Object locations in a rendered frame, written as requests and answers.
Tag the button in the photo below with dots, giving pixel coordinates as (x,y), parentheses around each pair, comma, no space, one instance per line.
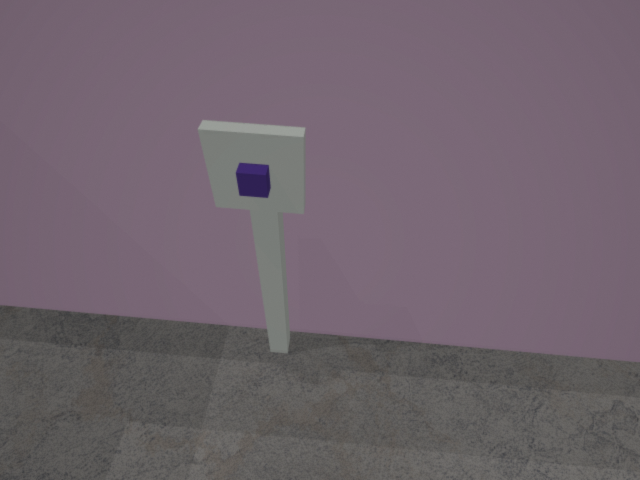
(253,180)

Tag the panel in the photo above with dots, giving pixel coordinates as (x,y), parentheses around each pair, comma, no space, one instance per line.
(283,148)

